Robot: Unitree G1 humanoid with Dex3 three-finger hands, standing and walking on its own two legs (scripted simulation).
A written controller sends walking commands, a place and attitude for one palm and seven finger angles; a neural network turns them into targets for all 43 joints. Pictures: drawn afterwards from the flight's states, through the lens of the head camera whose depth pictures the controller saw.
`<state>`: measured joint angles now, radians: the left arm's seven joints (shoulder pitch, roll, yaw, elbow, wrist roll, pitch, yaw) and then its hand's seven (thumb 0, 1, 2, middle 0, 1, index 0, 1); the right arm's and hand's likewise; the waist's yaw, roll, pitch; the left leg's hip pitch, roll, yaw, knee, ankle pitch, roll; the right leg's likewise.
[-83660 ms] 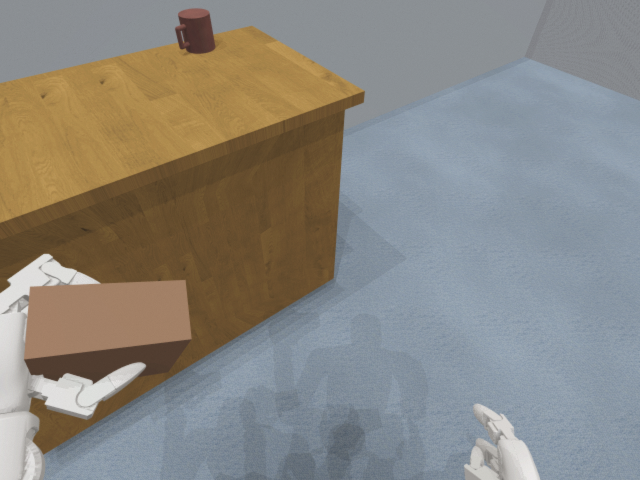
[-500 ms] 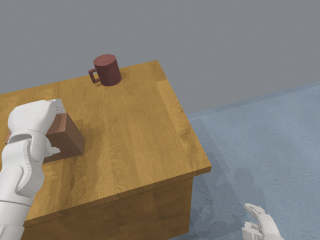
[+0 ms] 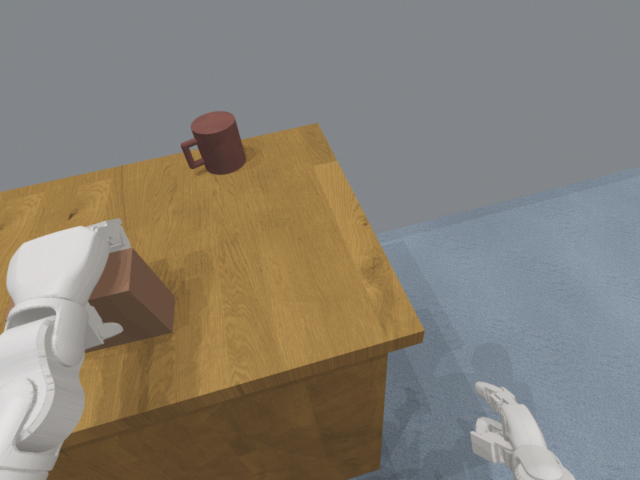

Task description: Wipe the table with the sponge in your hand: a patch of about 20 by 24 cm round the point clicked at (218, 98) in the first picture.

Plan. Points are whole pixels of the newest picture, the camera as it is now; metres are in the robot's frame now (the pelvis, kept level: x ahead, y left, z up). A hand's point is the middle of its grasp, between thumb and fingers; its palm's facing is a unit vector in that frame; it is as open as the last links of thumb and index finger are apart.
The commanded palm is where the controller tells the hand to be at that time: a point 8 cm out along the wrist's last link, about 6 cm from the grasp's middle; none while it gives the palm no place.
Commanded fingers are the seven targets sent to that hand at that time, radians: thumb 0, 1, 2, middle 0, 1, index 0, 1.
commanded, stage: lift the sponge slowly off the table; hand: left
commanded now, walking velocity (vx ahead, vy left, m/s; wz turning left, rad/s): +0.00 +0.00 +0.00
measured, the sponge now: (110, 313) +0.27 +0.30 +0.09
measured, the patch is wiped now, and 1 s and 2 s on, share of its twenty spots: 1.00 1.00 1.00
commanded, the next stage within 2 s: none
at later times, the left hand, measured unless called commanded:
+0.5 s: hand (86, 303) +0.24 +0.29 +0.15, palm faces +0.09 -0.07 -0.99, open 9.7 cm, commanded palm +0.21 +0.29 +0.21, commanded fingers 0.00 0.10 1.30 -1.20 -1.60 -1.20 -1.60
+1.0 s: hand (88, 283) +0.25 +0.28 +0.17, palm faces +0.09 -0.05 -0.99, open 9.7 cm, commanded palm +0.21 +0.28 +0.24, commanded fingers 0.00 0.10 1.30 -1.20 -1.60 -1.20 -1.60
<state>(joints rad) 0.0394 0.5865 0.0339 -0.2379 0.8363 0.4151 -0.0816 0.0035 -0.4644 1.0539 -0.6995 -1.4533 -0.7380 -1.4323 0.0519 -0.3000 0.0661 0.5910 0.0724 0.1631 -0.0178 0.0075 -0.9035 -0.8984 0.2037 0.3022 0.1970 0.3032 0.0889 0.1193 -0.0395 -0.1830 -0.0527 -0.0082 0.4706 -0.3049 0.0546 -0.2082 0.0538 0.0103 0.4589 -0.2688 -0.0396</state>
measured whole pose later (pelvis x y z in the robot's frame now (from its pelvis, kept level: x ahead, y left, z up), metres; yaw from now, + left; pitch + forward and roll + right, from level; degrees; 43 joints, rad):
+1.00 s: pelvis -0.02 -0.01 +0.01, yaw +1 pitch -2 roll +0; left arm -0.13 0.63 -0.04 -0.18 0.82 0.43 -0.17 0.00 -0.50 1.05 -0.76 -1.39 -0.79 -1.37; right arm 0.01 -0.29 0.08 0.64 0.06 0.13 -0.05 0.01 -0.90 -0.90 0.20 0.30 0.20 0.30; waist 0.12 0.12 0.00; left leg -0.12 -0.05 -0.02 0.39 -0.23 0.04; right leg -0.15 0.05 0.00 0.40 -0.21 -0.05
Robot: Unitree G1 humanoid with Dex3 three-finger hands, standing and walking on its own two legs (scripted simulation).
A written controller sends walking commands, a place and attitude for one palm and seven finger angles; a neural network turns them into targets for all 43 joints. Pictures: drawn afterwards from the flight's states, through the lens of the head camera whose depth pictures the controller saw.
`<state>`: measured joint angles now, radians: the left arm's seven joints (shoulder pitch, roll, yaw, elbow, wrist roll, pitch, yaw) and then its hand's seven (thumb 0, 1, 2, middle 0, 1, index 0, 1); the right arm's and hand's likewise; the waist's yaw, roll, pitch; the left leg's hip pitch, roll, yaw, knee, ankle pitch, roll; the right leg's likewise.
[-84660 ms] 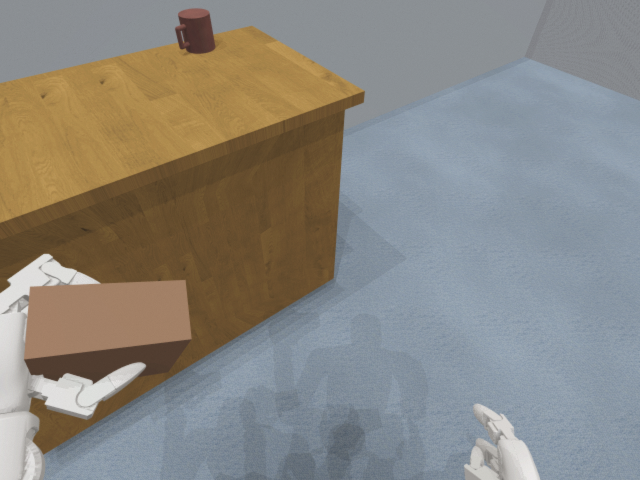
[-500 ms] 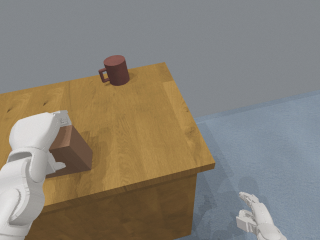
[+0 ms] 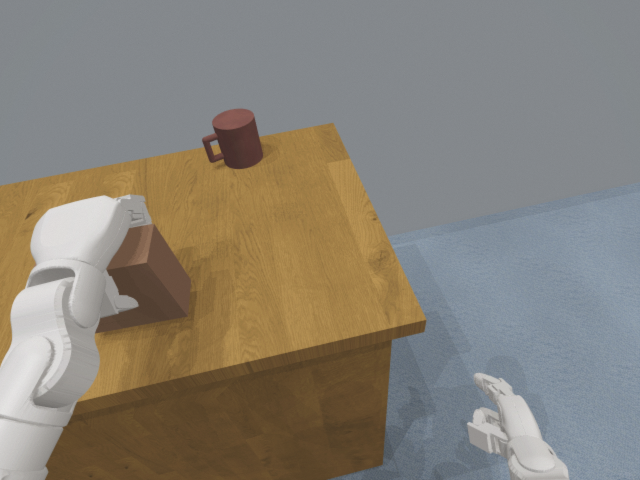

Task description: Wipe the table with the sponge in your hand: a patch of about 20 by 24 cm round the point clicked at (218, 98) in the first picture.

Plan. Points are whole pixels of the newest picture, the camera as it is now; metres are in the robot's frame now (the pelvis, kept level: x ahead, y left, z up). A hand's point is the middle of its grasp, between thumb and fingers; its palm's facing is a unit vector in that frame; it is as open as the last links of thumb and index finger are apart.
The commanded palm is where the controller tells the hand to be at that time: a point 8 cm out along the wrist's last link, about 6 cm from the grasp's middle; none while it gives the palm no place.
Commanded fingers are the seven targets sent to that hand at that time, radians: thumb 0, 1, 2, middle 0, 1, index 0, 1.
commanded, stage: lift the sponge slowly off the table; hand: left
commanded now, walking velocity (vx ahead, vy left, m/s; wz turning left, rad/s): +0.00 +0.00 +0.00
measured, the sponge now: (127, 290) +0.28 +0.29 +0.11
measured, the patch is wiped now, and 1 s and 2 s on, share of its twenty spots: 1.00 1.00 1.00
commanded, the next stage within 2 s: bring the sponge back beside the body in 1.10 s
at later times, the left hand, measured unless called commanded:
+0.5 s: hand (109, 237) +0.29 +0.28 +0.20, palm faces +0.11 -0.02 -0.99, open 9.7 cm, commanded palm +0.24 +0.29 +0.27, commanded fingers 0.00 0.10 1.30 -1.20 -1.60 -1.20 -1.60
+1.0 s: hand (82, 217) +0.29 +0.29 +0.23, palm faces +0.14 +0.00 -0.99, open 9.7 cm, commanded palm +0.24 +0.30 +0.31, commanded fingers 0.00 0.10 1.30 -1.20 -1.60 -1.20 -1.60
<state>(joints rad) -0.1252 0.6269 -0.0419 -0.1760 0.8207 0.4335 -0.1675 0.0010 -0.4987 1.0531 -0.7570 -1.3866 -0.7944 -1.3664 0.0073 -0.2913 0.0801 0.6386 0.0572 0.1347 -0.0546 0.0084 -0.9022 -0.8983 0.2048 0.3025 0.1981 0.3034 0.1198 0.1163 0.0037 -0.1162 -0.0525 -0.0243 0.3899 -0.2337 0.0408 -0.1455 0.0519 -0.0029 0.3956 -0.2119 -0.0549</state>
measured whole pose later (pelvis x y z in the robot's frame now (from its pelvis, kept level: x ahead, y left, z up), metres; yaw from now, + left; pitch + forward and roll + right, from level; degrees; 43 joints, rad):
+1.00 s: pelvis -0.01 -0.01 +0.00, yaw +0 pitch -2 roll +0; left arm -0.29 0.75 0.03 -0.14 0.77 0.41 -0.29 0.00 -0.50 1.05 -0.76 -1.38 -0.79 -1.37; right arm 0.03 -0.32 0.07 0.63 0.07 0.12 -0.08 0.01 -0.90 -0.90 0.20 0.30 0.20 0.30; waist 0.12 0.12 0.01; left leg -0.15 -0.05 -0.03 0.42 -0.23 0.03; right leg -0.18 0.06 -0.01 0.44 -0.22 -0.06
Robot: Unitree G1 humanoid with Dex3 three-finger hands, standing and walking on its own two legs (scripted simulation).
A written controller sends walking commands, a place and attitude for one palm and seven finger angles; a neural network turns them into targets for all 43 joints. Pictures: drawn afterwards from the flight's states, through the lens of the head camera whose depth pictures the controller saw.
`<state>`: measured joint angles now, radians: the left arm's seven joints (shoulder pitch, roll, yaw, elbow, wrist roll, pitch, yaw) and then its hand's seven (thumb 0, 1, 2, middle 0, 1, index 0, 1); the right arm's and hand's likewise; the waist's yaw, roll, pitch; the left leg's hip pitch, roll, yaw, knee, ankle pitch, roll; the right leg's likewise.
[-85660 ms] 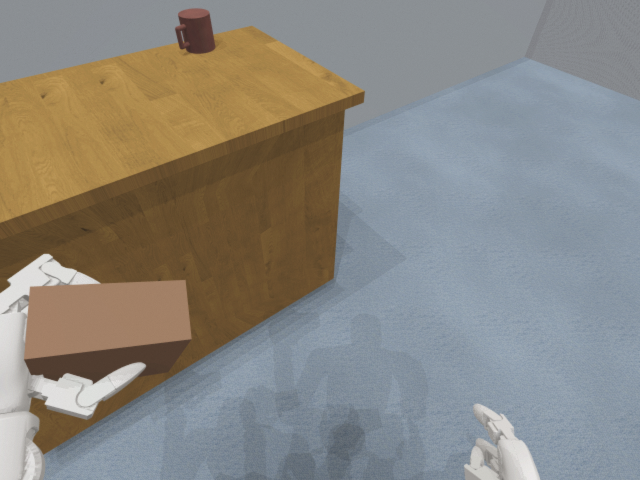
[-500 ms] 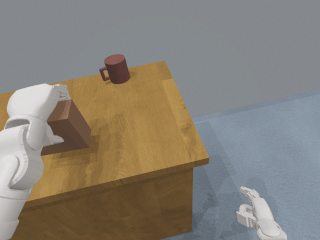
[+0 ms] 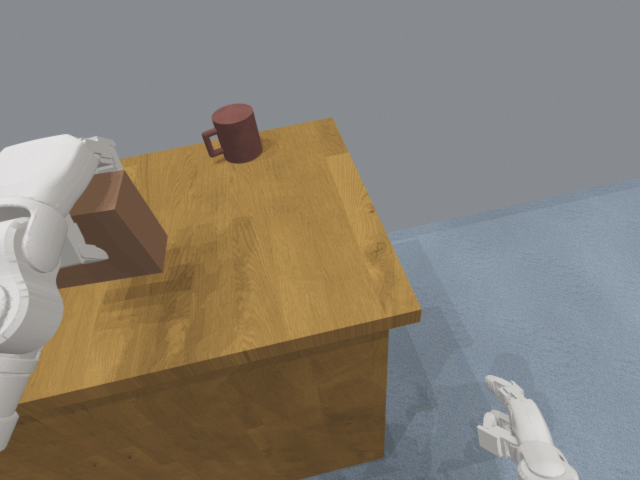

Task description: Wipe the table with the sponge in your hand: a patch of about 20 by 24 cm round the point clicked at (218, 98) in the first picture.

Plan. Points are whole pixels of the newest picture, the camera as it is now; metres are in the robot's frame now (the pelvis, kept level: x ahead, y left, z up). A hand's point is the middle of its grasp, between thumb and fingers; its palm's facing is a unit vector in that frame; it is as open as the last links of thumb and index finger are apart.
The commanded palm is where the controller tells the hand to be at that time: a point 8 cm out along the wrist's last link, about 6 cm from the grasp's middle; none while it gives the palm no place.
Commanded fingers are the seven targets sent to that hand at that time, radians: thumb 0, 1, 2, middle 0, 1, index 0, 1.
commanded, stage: lift the sponge slowly off the table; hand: left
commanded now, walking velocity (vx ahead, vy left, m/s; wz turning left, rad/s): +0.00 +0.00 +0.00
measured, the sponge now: (98, 243) +0.30 +0.31 +0.18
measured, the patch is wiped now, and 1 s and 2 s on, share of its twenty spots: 1.00 1.00 1.00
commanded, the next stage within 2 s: bring the sponge back beside the body in 0.10 s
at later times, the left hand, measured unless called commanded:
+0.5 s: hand (75, 224) +0.28 +0.29 +0.23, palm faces +0.16 -0.03 -0.99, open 9.7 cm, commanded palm +0.22 +0.30 +0.30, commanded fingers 0.00 0.10 1.30 -1.20 -1.60 -1.20 -1.60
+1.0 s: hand (56, 260) +0.23 +0.29 +0.22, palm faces +0.20 -0.06 -0.98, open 9.7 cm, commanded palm +0.18 +0.30 +0.29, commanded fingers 0.00 0.10 1.30 -1.20 -1.60 -1.20 -1.60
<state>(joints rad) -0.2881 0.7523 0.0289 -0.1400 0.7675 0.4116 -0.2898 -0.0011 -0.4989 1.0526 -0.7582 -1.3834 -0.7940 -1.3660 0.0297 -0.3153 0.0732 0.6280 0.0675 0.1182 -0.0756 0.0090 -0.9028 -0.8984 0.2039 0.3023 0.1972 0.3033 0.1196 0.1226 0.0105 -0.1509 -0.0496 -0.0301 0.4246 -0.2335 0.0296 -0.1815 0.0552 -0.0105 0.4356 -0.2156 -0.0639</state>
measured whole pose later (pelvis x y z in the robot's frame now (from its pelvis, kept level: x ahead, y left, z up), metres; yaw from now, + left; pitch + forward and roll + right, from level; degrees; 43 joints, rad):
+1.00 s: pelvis -0.01 +0.01 +0.00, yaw -1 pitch -3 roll +0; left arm 0.01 0.73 0.08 -0.47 0.71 0.50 -0.23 0.00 -0.50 1.05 -0.76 -1.38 -0.79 -1.37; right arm -0.01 -0.29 0.09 0.60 0.07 0.14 -0.06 0.01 -0.90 -0.90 0.20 0.30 0.20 0.30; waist 0.16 0.13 0.00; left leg -0.14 -0.05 -0.01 0.43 -0.23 0.04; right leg -0.17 0.05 0.01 0.44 -0.21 -0.05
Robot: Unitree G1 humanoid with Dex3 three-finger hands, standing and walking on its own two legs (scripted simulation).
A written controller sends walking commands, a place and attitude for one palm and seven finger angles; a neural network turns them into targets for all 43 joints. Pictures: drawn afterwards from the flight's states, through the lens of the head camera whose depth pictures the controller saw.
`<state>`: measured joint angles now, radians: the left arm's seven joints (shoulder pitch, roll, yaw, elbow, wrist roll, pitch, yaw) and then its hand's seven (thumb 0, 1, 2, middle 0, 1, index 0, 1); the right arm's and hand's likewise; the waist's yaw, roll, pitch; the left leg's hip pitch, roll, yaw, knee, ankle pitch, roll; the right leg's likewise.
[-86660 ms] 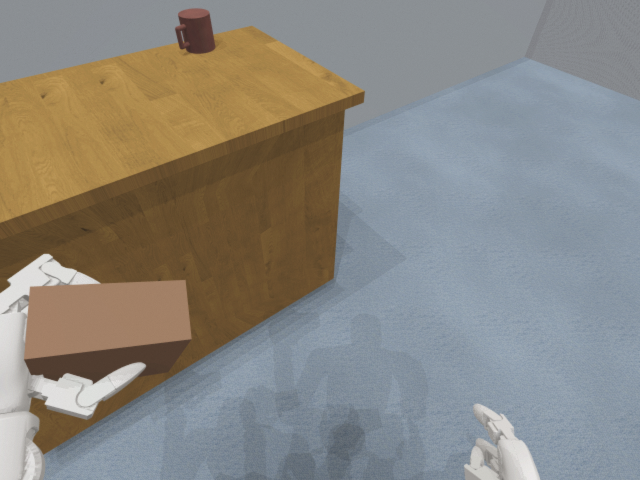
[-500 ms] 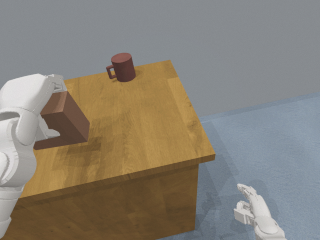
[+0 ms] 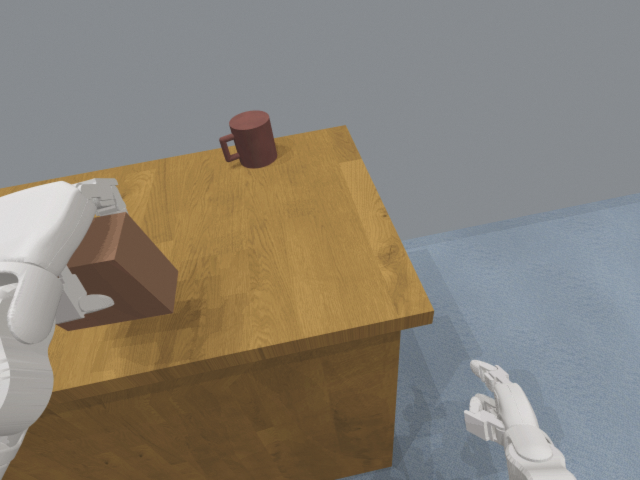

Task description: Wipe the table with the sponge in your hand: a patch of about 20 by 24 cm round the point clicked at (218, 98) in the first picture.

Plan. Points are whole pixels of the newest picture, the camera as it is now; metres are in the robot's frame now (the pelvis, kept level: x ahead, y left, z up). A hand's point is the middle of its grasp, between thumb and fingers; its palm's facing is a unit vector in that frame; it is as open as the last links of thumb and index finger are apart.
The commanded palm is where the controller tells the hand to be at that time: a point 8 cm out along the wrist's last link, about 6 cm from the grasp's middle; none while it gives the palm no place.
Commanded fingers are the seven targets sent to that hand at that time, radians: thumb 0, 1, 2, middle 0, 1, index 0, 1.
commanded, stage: bring the sponge back beside the body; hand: left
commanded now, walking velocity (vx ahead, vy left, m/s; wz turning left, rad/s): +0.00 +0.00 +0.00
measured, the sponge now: (105, 284) +0.24 +0.29 +0.17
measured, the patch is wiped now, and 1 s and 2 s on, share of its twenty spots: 1.00 1.00 1.00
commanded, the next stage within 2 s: step back with the hand held close in 0.78 s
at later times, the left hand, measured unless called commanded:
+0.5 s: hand (66, 295) +0.19 +0.27 +0.22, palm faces +0.23 -0.06 -0.97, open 9.7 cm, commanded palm +0.14 +0.28 +0.29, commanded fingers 0.00 0.10 1.30 -1.20 -1.60 -1.20 -1.60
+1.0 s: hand (96, 282) +0.20 +0.24 +0.23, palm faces +0.36 -0.58 -0.73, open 9.7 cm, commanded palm +0.14 +0.27 +0.27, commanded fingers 0.00 0.10 1.30 -1.20 -1.60 -1.20 -1.60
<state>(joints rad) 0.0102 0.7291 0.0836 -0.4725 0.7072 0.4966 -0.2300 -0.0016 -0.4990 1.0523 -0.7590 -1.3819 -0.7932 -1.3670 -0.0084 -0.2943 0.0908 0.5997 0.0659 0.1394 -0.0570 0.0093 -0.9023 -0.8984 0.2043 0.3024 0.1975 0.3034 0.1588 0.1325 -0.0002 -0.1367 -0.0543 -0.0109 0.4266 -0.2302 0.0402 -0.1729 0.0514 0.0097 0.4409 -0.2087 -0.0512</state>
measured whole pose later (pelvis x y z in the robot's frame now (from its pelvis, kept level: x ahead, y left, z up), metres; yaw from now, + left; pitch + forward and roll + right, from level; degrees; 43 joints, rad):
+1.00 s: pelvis -0.02 -0.01 +0.00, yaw +1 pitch -3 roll -1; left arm 0.19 0.61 0.29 -0.57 0.13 0.24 -0.03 0.00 -0.50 1.05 -0.76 -1.38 -0.79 -1.37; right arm 0.08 -0.27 0.08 0.51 0.05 0.08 -0.07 0.01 -0.90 -0.90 0.20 0.30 0.20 0.30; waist 0.11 0.11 -0.02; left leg -0.23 -0.04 -0.05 0.54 -0.28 0.04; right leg -0.22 0.08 -0.02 0.45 -0.18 -0.06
